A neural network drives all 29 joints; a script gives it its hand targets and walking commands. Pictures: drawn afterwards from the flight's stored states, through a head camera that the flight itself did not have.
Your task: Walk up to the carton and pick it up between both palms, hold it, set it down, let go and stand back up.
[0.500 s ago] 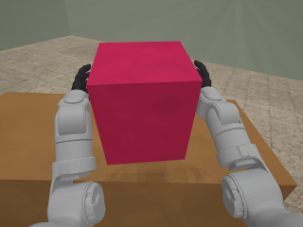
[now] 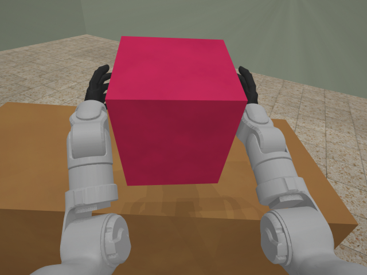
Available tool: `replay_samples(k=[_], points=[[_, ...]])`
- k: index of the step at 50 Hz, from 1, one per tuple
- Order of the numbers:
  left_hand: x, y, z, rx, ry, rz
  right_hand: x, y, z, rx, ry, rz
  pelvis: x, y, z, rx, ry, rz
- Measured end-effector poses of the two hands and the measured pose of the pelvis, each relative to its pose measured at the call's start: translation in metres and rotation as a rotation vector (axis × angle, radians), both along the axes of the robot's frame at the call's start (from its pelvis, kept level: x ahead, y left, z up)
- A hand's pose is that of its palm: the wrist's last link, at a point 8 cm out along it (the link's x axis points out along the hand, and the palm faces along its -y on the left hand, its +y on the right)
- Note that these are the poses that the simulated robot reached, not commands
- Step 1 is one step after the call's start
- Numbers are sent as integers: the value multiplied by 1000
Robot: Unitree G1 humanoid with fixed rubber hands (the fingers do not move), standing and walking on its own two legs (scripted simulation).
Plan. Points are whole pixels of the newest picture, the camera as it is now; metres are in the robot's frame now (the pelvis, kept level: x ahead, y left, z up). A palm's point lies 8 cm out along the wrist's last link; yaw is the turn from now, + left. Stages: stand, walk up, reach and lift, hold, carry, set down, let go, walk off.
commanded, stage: set down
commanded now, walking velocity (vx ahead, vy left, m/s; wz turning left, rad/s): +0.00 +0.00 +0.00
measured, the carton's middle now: (173, 115) +0.39 +0.02 +0.23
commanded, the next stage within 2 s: none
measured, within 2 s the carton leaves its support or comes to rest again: neither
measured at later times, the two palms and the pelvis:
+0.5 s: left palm (106, 127) +0.39 +0.16 +0.19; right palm (237, 131) +0.39 -0.14 +0.19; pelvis +0.02 +0.00 +0.00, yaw +1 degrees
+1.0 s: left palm (108, 136) +0.40 +0.17 +0.16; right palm (233, 138) +0.40 -0.13 +0.16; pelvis +0.01 +0.01 +0.00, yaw +0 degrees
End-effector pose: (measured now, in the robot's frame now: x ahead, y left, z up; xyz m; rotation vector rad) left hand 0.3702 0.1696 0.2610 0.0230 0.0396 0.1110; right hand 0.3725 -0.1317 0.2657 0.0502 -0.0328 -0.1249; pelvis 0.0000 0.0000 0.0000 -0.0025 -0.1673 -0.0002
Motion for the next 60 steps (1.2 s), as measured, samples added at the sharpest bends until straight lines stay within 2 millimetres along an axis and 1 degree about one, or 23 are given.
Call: replay_samples(k=[3,6,12,16,19,22,32,41,47,52,60], points=[[4,2,-3,22,-12,5,5,2,-9,-8,-17,5,0,0,0,2,-11,3],[10,4,-11,37,-6,4,11,4,-24,-12,-15,5,3,1,0,4,-11,5],[19,5,-41,56,30,4,20,6,-62,-23,12,3,11,1,0,2,-9,17],[24,1,-61,60,45,-3,23,2,-78,-29,17,-3,16,1,0,-2,-1,24],[25,-2,-68,65,39,-5,23,-2,-80,-37,3,-5,18,1,0,-7,8,23],[24,-5,-70,64,41,-2,23,-4,-79,-46,2,-5,19,2,0,-7,10,20],[23,-2,-67,70,75,1,23,-2,-79,-46,29,-1,13,5,0,-3,9,6],[24,4,-85,38,111,-1,23,4,-92,-50,57,-2,10,5,1,-2,26,8],[29,0,-98,36,134,-12,25,1,-102,-50,78,-12,11,5,1,-2,41,-1],[34,-5,-104,44,138,-15,29,-4,-109,-40,81,-16,14,5,1,-3,53,-9],[39,-6,-119,22,165,-14,34,-5,-117,-54,106,-14,18,3,2,0,63,-12]])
